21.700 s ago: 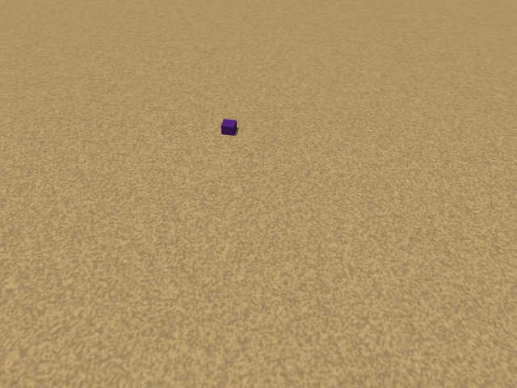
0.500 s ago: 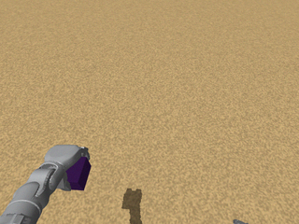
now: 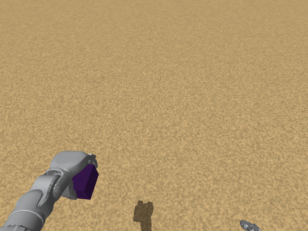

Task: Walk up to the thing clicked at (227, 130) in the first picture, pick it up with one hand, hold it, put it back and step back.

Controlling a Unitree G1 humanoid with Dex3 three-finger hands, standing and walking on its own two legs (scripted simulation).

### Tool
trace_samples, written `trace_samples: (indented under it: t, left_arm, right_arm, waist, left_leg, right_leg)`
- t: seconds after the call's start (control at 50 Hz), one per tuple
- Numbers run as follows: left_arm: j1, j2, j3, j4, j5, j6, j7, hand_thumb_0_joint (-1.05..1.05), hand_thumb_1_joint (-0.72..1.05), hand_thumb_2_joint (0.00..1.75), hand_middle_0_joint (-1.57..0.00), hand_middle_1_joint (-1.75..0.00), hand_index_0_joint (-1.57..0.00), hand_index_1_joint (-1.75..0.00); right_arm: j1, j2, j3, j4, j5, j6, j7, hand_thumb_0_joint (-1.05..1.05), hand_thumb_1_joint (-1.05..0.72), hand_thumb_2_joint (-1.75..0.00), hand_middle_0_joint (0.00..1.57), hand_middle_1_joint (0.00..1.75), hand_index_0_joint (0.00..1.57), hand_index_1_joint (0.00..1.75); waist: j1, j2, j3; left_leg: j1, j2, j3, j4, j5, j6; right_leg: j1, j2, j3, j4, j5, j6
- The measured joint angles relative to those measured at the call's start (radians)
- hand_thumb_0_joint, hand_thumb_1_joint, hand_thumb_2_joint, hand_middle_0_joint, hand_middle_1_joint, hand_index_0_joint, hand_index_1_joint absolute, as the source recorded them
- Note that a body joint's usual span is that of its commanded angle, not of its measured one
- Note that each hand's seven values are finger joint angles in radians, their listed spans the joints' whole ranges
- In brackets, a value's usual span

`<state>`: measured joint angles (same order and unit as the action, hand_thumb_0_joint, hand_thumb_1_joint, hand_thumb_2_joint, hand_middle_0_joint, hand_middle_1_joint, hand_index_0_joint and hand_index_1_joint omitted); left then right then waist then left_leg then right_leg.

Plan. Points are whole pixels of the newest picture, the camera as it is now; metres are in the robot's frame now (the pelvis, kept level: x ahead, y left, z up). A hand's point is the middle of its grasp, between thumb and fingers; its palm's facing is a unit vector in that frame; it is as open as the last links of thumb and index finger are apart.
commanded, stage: hold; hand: left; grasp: from above
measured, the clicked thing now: (78, 180) +0.31 +0.23 -0.08
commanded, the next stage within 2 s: crouch in 1.36 s
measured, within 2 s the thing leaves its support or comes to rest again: neither
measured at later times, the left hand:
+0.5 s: hand (73, 180) +0.29 +0.22 -0.03, palm faces -0.47 -0.01 -0.88, open 10.5 cm
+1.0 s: hand (73, 180) +0.28 +0.21 -0.01, palm faces -0.47 -0.01 -0.88, open 10.5 cm
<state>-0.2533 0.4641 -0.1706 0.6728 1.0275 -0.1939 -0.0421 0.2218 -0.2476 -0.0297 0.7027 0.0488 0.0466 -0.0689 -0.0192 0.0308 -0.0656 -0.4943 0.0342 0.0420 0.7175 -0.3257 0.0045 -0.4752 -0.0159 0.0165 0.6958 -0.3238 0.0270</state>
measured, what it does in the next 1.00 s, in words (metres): stands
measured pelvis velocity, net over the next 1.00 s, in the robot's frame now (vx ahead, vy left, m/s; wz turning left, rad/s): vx -0.01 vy -0.01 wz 0.00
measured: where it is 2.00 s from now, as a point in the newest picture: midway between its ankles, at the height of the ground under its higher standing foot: outside the picture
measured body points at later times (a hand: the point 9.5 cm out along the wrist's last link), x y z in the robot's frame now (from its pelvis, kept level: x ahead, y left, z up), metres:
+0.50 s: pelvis +0.00 -0.01 +0.01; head +0.01 -0.02 +0.46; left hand +0.31 +0.22 +0.02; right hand +0.13 -0.26 -0.11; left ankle +0.02 +0.12 -0.72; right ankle +0.02 -0.14 -0.72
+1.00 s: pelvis -0.01 -0.01 +0.01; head +0.00 -0.03 +0.46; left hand +0.30 +0.21 +0.04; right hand +0.14 -0.26 -0.10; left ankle +0.02 +0.12 -0.72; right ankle +0.02 -0.14 -0.72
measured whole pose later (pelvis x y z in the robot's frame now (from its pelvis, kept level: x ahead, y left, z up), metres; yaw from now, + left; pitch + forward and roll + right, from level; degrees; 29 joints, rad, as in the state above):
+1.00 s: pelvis -0.01 -0.01 +0.01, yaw +0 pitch +1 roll +0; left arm -0.19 0.47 -0.18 0.54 0.98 -0.18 -0.11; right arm 0.18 -0.25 -0.01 0.67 0.06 0.08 -0.10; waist 0.00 0.04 -0.01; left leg -0.33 0.03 0.05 0.56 -0.25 -0.01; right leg -0.33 -0.02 0.02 0.57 -0.26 0.02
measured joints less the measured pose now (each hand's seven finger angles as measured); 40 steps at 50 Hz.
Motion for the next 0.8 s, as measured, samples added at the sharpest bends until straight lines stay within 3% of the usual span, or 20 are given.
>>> trace_samples:
  t: [0.8]
  left_arm:
    - [0.067,0.007,-0.002,-0.122,-0.036,0.010,-0.061,-0.01,-0.07,0.55,-0.64,-0.49,-0.71,-0.44]
  right_arm:
    - [-0.035,-0.004,0.011,-0.024,0.013,0.026,-0.025,0.01,-0.90,-0.90,0.20,0.29,0.20,0.30]
  waist:
    - [0.020,0.013,0.040]
  left_leg:
    - [0.136,-0.002,0.004,-0.126,0.062,-0.011]
  right_leg:
    - [0.119,0.001,0.003,-0.093,0.045,-0.011]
